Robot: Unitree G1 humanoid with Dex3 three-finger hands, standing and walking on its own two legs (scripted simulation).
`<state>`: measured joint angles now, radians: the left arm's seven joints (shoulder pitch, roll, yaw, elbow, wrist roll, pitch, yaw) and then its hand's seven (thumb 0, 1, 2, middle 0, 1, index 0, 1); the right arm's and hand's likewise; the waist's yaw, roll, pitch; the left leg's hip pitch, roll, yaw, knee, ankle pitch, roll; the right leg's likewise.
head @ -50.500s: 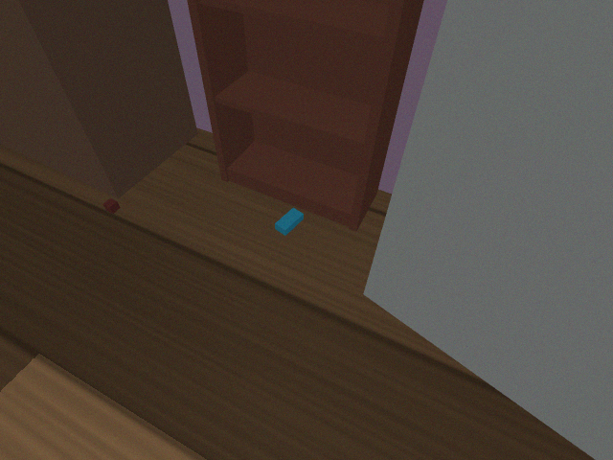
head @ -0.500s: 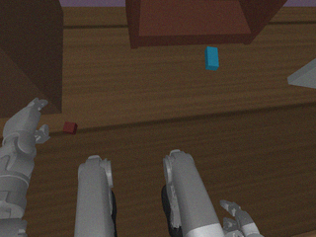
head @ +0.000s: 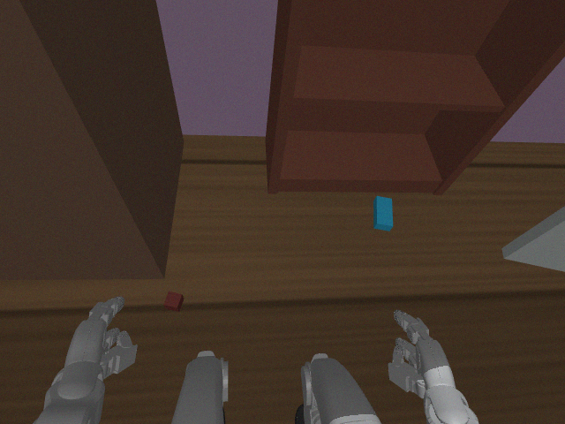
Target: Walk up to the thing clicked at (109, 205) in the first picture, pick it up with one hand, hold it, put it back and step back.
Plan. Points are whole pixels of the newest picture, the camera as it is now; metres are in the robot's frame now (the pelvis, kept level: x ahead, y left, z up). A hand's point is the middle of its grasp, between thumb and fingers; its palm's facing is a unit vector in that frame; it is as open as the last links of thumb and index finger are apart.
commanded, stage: home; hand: left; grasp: from above
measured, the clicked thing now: (173, 301) +0.47 +0.25 -0.61
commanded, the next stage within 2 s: none
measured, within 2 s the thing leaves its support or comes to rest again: neither
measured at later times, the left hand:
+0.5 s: hand (115, 368) +0.20 +0.18 +0.04, palm faces +0.08 -0.98 -0.20, open 7.4 cm
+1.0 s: hand (121, 371) +0.20 +0.17 +0.03, palm faces +0.08 -0.98 -0.20, open 7.4 cm
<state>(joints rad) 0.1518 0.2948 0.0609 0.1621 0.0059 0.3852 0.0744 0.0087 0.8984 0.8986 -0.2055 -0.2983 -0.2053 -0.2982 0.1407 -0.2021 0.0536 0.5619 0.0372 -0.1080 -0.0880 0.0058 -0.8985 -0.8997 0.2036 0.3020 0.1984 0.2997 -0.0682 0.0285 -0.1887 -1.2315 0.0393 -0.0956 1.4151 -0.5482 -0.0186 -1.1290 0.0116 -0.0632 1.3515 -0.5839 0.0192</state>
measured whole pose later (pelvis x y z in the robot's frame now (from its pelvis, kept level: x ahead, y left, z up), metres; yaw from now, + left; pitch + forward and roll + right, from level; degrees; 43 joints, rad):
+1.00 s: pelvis +0.04 -0.01 +0.08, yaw +2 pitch +10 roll -3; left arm 0.50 0.22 0.03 -0.13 -0.06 0.46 0.02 0.01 0.91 0.90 -0.20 -0.30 -0.20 -0.30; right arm 0.29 -0.22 0.04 0.54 0.00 -0.23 -0.19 0.01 -0.90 -0.90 0.21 0.30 0.20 0.30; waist -0.04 0.04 -0.15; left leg -0.72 0.04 -0.07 1.01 -0.46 -0.03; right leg -0.63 0.00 -0.05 0.95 -0.50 0.01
